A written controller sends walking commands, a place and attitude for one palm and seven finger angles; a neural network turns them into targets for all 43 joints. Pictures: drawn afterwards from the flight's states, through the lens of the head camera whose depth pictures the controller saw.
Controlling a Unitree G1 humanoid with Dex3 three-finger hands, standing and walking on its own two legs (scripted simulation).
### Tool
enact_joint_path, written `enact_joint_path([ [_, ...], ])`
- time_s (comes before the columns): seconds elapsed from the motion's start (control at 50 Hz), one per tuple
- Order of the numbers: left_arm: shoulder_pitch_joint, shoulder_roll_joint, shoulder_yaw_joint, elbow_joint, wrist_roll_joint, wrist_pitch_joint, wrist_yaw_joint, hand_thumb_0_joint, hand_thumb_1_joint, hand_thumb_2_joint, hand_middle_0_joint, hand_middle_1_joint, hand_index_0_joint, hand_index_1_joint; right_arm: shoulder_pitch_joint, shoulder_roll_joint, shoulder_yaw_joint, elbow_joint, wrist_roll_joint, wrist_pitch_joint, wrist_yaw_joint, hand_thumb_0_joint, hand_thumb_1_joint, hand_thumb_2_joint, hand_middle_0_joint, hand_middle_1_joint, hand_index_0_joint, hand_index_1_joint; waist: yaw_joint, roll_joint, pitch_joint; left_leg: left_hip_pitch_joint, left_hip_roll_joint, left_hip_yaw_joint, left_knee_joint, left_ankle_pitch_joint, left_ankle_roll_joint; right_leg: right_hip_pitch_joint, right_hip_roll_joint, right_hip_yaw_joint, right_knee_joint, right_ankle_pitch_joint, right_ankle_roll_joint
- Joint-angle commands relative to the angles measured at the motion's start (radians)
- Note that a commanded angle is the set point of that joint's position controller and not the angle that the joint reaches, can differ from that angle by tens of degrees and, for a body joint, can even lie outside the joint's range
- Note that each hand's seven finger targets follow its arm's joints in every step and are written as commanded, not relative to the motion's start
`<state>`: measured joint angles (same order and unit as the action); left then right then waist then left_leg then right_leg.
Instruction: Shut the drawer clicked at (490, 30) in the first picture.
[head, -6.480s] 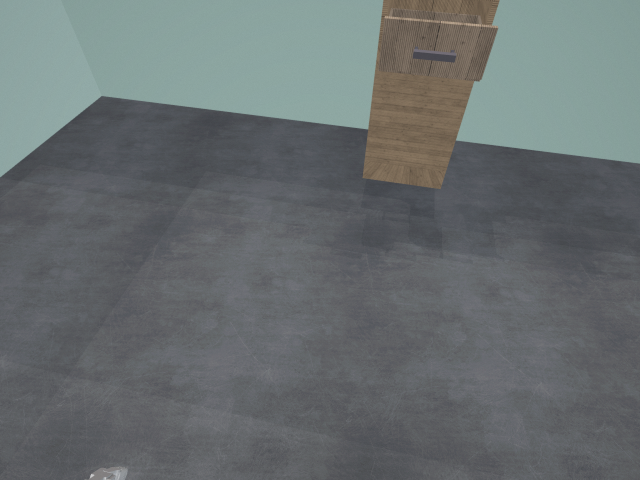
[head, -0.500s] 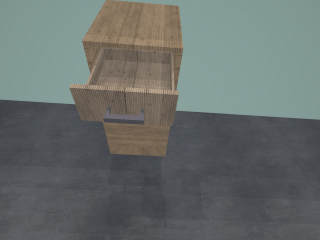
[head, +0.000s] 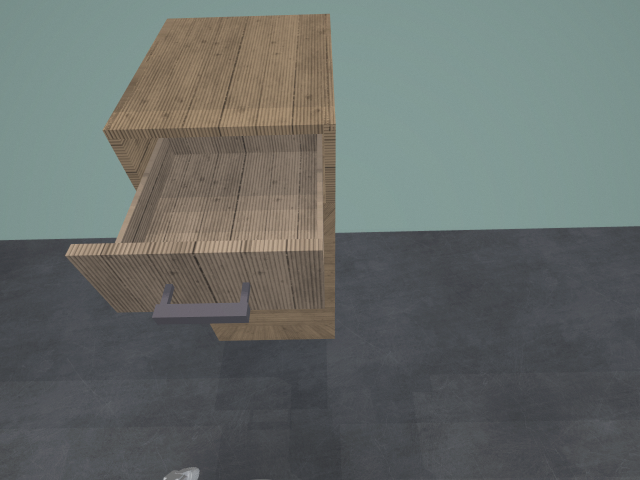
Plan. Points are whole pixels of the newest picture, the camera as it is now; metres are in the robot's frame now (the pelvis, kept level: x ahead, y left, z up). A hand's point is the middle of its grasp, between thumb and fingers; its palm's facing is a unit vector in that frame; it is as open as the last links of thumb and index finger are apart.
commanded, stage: come to a stop and stand still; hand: left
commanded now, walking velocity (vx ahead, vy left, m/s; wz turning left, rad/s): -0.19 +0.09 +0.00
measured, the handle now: (204, 301) +0.35 +0.19 -0.02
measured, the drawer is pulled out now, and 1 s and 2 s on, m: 0.25 0.25 0.25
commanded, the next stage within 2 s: look again from close up in 1.48 s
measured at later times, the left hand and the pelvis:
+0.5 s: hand out of the picture -0.02 +0.23 -0.17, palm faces +0.03 -0.98 -0.20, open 7.4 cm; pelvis -0.02 +0.03 +0.01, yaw -1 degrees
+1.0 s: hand out of the picture -0.05 +0.12 -0.17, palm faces +0.04 -0.99 -0.16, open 7.3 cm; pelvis -0.04 -0.03 +0.01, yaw +0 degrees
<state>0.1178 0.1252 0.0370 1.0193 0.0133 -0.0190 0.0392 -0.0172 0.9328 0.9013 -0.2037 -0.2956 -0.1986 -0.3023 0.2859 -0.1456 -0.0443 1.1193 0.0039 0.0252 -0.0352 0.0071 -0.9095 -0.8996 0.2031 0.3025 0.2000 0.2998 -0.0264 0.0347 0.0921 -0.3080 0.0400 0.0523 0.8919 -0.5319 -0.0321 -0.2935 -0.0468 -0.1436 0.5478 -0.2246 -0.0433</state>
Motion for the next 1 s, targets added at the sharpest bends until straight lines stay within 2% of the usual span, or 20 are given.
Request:
enact_joint_path([
  [0.0, 0.076, 0.207, 0.046, -0.034, 0.014, 0.023, 0.015, 0.0, 0.9, 0.9, -0.2, -0.3, -0.2, -0.3, 0.059, -0.04, -0.017, -0.062, -0.009, 0.018, 0.005, 0.0, -0.9, -0.9, 0.2, 0.3, 0.2, 0.3, 0.036, -0.174, -0.112, -0.033, -0.003, -0.021, 0.025, 0.045, -0.013, 0.067, -0.297, 0.208, -0.173, 0.667, -0.165],
  [0.08, 0.047, 0.225, 0.055, -0.064, 0.019, 0.033, 0.012, 0.0, 0.9, 0.9, -0.2, -0.3, -0.2, -0.3, 0.034, -0.058, -0.021, -0.104, -0.011, 0.013, 0.013, 0.0, -0.9, -0.9, 0.2, 0.3, 0.2, 0.3, 0.024, -0.195, -0.157, -0.008, -0.007, -0.014, -0.109, 0.109, -0.013, 0.093, -0.269, 0.194, -0.149, 0.539, -0.14],
  [0.14, 0.042, 0.207, 0.048, -0.065, 0.006, 0.043, 0.006, 0.0, 0.9, 0.9, -0.2, -0.3, -0.2, -0.3, 0.083, -0.072, -0.019, -0.096, -0.014, -0.005, 0.015, 0.0, -0.9, -0.9, 0.2, 0.3, 0.2, 0.3, -0.01, -0.168, -0.168, 0.181, 0.0, 0.011, -0.428, 0.366, -0.002, 0.006, -0.192, 0.152, -0.062, 0.267, -0.046],
  [0.16, 0.072, 0.16, 0.04, -0.072, 0.0, 0.05, 0.0, 0.0, 0.9, 0.9, -0.2, -0.3, -0.2, -0.3, 0.069, -0.123, -0.025, -0.109, -0.021, -0.017, 0.015, 0.0, -0.9, -0.9, 0.2, 0.3, 0.2, 0.3, -0.001, 0.005, -0.153, 0.206, 0.112, -0.124, -0.524, 0.419, 0.038, -0.08, -0.104, 0.107, 0.026, 0.037, 0.01],
  [0.18, 0.093, 0.109, 0.028, -0.08, -0.006, 0.055, -0.003, 0.0, 0.9, 0.9, -0.2, -0.3, -0.2, -0.3, 0.02, -0.192, -0.031, -0.145, -0.03, -0.023, 0.014, 0.0, -0.9, -0.9, 0.2, 0.3, 0.2, 0.3, 0.012, 0.224, -0.105, 0.081, 0.295, -0.329, -0.647, 0.473, 0.123, -0.1, -0.008, 0.053, 0.142, -0.224, 0.064],
  [0.2, 0.094, 0.126, 0.026, -0.082, 0.003, 0.062, 0.0, 0.0, 0.9, 0.9, -0.2, -0.3, -0.2, -0.3, -0.039, -0.204, -0.029, -0.164, -0.031, -0.026, 0.008, 0.0, -0.9, -0.9, 0.2, 0.3, 0.2, 0.3, 0.016, 0.238, -0.087, -0.015, 0.35, -0.406, -0.699, 0.422, 0.189, -0.071, 0.01, 0.12, 0.279, -0.336, 0.069],
  [0.22, 0.081, 0.137, 0.03, -0.062, 0.006, 0.065, -0.002, 0.0, 0.9, 0.9, -0.2, -0.3, -0.2, -0.3, -0.079, -0.191, -0.024, -0.165, -0.034, -0.03, -0.003, 0.0, -0.9, -0.9, 0.2, 0.3, 0.2, 0.3, 0.021, 0.195, -0.065, -0.034, 0.317, -0.374, -0.711, 0.379, 0.196, -0.07, 0.004, 0.176, 0.355, -0.303, 0.064],
  [0.26, 0.137, 0.139, 0.031, -0.019, 0.006, 0.061, -0.016, 0.0, 0.9, 0.9, -0.2, -0.3, -0.2, -0.3, -0.136, -0.17, -0.009, -0.164, -0.032, -0.032, -0.009, 0.0, -0.9, -0.9, 0.2, 0.3, 0.2, 0.3, 0.054, 0.111, -0.058, 0.026, 0.255, -0.265, -0.677, 0.382, 0.18, -0.107, 0.008, 0.189, 0.416, -0.215, 0.069],
  [0.3, 0.157, 0.14, 0.026, 0.004, 0.005, 0.054, -0.022, 0.0, 0.9, 0.9, -0.2, -0.3, -0.2, -0.3, -0.12, -0.16, -0.008, -0.153, -0.025, -0.037, -0.012, 0.0, -0.9, -0.9, 0.2, 0.3, 0.2, 0.3, 0.041, 0.074, -0.079, 0.121, 0.234, -0.209, -0.653, 0.495, 0.174, -0.128, 0.007, 0.177, 0.397, -0.19, 0.08],
  [0.44, 0.133, 0.115, 0.009, 0.007, 0.002, 0.057, -0.024, 0.0, 0.9, 0.9, -0.2, -0.3, -0.2, -0.3, -0.025, -0.199, -0.028, -0.092, -0.026, -0.025, -0.011, 0.0, -0.9, -0.9, 0.2, 0.3, 0.2, 0.3, -0.017, 0.113, -0.111, 0.247, 0.258, -0.227, -0.636, 0.528, 0.191, -0.083, -0.002, 0.132, 0.208, -0.265, 0.087],
  [0.52, 0.209, 0.099, 0.0, 0.052, -0.001, 0.043, -0.018, 0.0, 0.9, 0.9, -0.2, -0.3, -0.2, -0.3, -0.037, -0.188, -0.028, -0.071, -0.02, -0.025, -0.003, 0.0, -0.9, -0.9, 0.2, 0.3, 0.2, 0.3, 0.012, 0.121, -0.132, 0.2, 0.204, -0.194, -0.597, 0.507, 0.154, 0.057, 0.011, 0.094, -0.041, -0.132, 0.073],
  [0.54, 0.246, 0.103, -0.001, 0.07, -0.001, 0.036, -0.015, 0.0, 0.9, 0.9, -0.2, -0.3, -0.2, -0.3, -0.043, -0.178, -0.027, -0.066, -0.015, -0.024, -0.002, 0.0, -0.9, -0.9, 0.2, 0.3, 0.2, 0.3, 0.029, 0.094, -0.136, 0.169, 0.175, -0.165, -0.565, 0.467, 0.124, 0.123, 0.009, 0.086, -0.161, -0.032, 0.071],
  [0.56, 0.258, 0.127, 0.0, 0.079, 0.003, 0.028, -0.01, 0.0, 0.9, 0.9, -0.2, -0.3, -0.2, -0.3, -0.033, -0.144, -0.022, -0.062, -0.008, -0.026, 0.002, 0.0, -0.9, -0.9, 0.2, 0.3, 0.2, 0.3, 0.027, 0.029, -0.121, 0.102, 0.13, -0.125, -0.516, 0.419, 0.082, 0.184, -0.034, 0.146, -0.246, 0.028, 0.056],
  [0.58, 0.24, 0.161, -0.001, 0.079, 0.002, 0.02, -0.006, 0.0, 0.9, 0.9, -0.2, -0.3, -0.2, -0.3, -0.039, -0.102, -0.011, -0.064, -0.002, -0.026, 0.006, 0.0, -0.9, -0.9, 0.2, 0.3, 0.2, 0.3, 0.016, -0.058, -0.092, 0.059, 0.073, -0.063, -0.472, 0.354, 0.038, 0.166, -0.124, 0.241, -0.279, 0.035, 0.022],
  [0.6, 0.201, 0.18, -0.006, 0.074, -0.002, 0.017, -0.005, 0.0, 0.9, 0.9, -0.2, -0.3, -0.2, -0.3, -0.043, -0.074, 0.0, -0.062, -0.003, -0.023, 0.015, 0.0, -0.9, -0.9, 0.2, 0.3, 0.2, 0.3, 0.002, -0.082, -0.062, 0.084, 0.039, -0.04, -0.485, 0.301, 0.016, 0.09, -0.17, 0.259, -0.3, -0.008, -0.002],
  [0.62, 0.19, 0.179, -0.003, 0.076, -0.002, 0.007, -0.005, 0.0, 0.9, 0.9, -0.2, -0.3, -0.2, -0.3, -0.055, -0.062, 0.009, -0.059, -0.015, -0.015, 0.014, 0.0, -0.9, -0.9, 0.2, 0.3, 0.2, 0.3, 0.009, -0.22, -0.035, 0.102, 0.027, -0.028, -0.472, 0.308, 0.011, 0.029, -0.153, 0.279, -0.318, -0.007, -0.017],
  [0.64, 0.173, 0.164, -0.007, 0.078, -0.003, 0.005, -0.004, 0.0, 0.9, 0.9, -0.2, -0.3, -0.2, -0.3, -0.046, -0.073, 0.01, -0.048, -0.019, -0.012, 0.013, 0.0, -0.9, -0.9, 0.2, 0.3, 0.2, 0.3, 0.008, -0.254, 0.012, 0.119, 0.035, -0.027, -0.465, 0.314, 0.011, -0.022, -0.15, 0.268, -0.334, -0.037, -0.022],
  [0.7, 0.177, 0.132, -0.015, 0.08, -0.008, 0.011, -0.003, 0.0, 0.9, 0.9, -0.2, -0.3, -0.2, -0.3, 0.018, -0.073, 0.013, 0.003, -0.018, -0.014, 0.012, 0.0, -0.9, -0.9, 0.2, 0.3, 0.2, 0.3, -0.001, -0.133, 0.038, 0.172, 0.051, -0.038, -0.489, 0.384, 0.015, -0.054, -0.092, 0.221, -0.318, -0.134, -0.004],
  [0.78, 0.192, 0.127, -0.007, 0.082, -0.01, 0.019, -0.001, 0.0, 0.9, 0.9, -0.2, -0.3, -0.2, -0.3, 0.055, -0.06, 0.017, 0.023, -0.021, -0.006, 0.011, 0.0, -0.9, -0.9, 0.2, 0.3, 0.2, 0.3, 0.004, -0.104, 0.077, 0.135, 0.049, -0.025, -0.466, 0.345, 0.01, -0.084, -0.091, 0.236, -0.343, -0.254, -0.007],
  [0.98, 0.25, 0.082, -0.007, 0.1, -0.013, 0.01, 0.001, 0.0, 0.9, 0.9, -0.2, -0.3, -0.2, -0.3, 0.109, -0.034, 0.022, 0.046, -0.017, -0.024, -0.004, 0.0, -0.9, -0.9, 0.2, 0.3, 0.2, 0.3, 0.017, -0.028, 0.021, 0.133, 0.068, -0.037, -0.481, 0.447, 0.011, 0.023, -0.064, 0.197, -0.27, -0.037, -0.004],
])
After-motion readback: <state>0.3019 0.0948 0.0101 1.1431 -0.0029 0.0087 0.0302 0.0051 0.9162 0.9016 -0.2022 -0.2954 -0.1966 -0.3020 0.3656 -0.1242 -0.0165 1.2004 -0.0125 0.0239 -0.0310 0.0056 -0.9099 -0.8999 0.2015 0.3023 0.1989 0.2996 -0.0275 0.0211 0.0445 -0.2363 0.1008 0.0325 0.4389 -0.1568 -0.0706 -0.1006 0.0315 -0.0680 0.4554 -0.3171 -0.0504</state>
